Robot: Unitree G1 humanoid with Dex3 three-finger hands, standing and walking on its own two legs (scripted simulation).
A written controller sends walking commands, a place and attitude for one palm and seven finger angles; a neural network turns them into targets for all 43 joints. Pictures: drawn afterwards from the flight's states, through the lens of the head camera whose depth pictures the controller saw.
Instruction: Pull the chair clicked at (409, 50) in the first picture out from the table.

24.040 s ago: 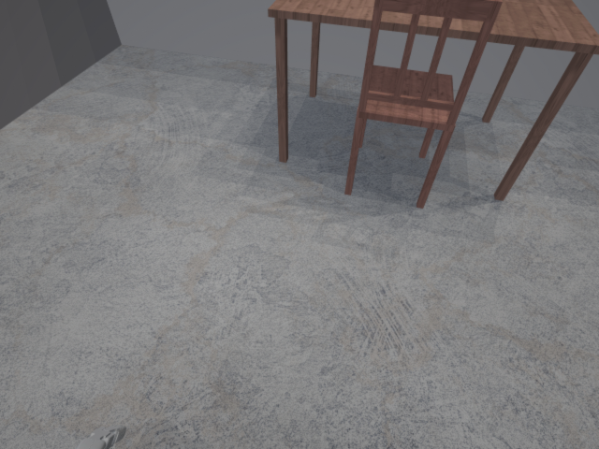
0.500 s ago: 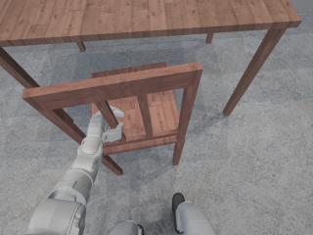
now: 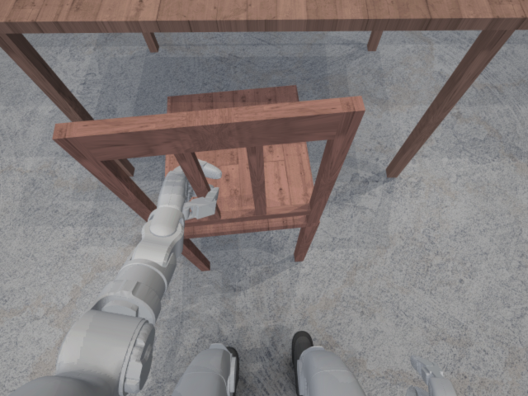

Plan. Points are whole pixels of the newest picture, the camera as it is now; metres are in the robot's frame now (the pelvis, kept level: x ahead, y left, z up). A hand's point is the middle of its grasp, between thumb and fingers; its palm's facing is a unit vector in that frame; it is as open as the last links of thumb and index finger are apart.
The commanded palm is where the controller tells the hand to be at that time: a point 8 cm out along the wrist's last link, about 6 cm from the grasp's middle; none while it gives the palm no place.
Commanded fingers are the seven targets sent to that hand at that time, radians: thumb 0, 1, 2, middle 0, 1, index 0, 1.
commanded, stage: step backward, pulling the chair out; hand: left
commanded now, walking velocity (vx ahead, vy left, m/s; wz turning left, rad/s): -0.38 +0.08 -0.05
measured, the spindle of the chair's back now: (202, 189) +0.43 +0.11 -0.08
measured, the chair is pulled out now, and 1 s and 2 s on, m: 0.22 0.41 0.62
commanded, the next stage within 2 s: stop walking, hand still on the chair in 1.38 s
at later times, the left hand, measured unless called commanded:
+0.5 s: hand (195, 251) +0.32 +0.11 -0.07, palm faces -0.11 -0.97 -0.21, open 5.5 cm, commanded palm +0.32 +0.17 -0.06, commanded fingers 0.00 0.90 0.90 -0.50 -1.45 -0.50 -1.45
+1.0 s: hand (177, 322) +0.21 +0.13 -0.06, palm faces -0.11 -0.97 -0.21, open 5.5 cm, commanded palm +0.22 +0.18 -0.06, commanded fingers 0.00 0.90 0.90 -0.50 -1.45 -0.50 -1.45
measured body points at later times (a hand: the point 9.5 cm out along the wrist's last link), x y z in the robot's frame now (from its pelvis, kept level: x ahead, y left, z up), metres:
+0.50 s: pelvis -0.08 +0.01 +0.00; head +0.05 -0.02 +0.43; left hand +0.32 +0.16 -0.05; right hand -0.02 -0.24 -0.16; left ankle -0.06 +0.15 -0.70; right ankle -0.06 -0.09 -0.74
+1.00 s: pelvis -0.18 +0.03 +0.00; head -0.06 +0.00 +0.43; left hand +0.21 +0.18 -0.05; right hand -0.12 -0.21 -0.16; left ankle -0.16 +0.17 -0.72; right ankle -0.16 -0.08 -0.74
